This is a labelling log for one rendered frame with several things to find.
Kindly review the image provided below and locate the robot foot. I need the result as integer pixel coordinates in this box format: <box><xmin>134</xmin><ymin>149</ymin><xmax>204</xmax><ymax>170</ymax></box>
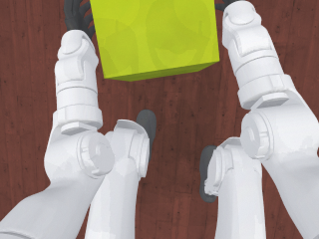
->
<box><xmin>199</xmin><ymin>144</ymin><xmax>217</xmax><ymax>203</ymax></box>
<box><xmin>136</xmin><ymin>109</ymin><xmax>157</xmax><ymax>163</ymax></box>

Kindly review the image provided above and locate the robot right upper arm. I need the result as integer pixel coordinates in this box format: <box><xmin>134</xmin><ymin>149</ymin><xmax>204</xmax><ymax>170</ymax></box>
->
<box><xmin>239</xmin><ymin>104</ymin><xmax>319</xmax><ymax>239</ymax></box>

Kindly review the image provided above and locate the carton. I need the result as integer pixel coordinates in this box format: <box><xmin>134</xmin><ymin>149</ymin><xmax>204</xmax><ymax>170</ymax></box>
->
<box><xmin>90</xmin><ymin>0</ymin><xmax>220</xmax><ymax>82</ymax></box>

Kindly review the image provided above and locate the robot left forearm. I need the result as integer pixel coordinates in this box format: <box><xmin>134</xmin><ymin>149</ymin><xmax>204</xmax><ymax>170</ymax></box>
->
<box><xmin>47</xmin><ymin>30</ymin><xmax>103</xmax><ymax>148</ymax></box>

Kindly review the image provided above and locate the robot right forearm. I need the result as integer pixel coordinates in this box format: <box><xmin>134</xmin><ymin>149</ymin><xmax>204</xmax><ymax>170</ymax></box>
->
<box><xmin>222</xmin><ymin>0</ymin><xmax>319</xmax><ymax>126</ymax></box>

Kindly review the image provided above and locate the left robot foot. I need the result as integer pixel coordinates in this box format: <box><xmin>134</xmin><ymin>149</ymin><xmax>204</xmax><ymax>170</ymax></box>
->
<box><xmin>136</xmin><ymin>109</ymin><xmax>157</xmax><ymax>163</ymax></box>

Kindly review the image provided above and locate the right robot foot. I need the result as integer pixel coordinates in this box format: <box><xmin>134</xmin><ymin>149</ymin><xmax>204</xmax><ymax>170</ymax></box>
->
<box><xmin>199</xmin><ymin>144</ymin><xmax>217</xmax><ymax>203</ymax></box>

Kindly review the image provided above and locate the right robot hand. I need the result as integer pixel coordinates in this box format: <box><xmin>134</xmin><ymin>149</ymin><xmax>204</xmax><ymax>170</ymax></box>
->
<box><xmin>214</xmin><ymin>0</ymin><xmax>246</xmax><ymax>12</ymax></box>

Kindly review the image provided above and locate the left robot hand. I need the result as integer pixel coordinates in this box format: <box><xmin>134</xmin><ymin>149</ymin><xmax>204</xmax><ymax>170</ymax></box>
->
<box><xmin>64</xmin><ymin>0</ymin><xmax>96</xmax><ymax>41</ymax></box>

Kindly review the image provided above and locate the robot left upper arm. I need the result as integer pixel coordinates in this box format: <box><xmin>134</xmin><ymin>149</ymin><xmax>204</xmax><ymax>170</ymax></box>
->
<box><xmin>0</xmin><ymin>130</ymin><xmax>116</xmax><ymax>239</ymax></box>

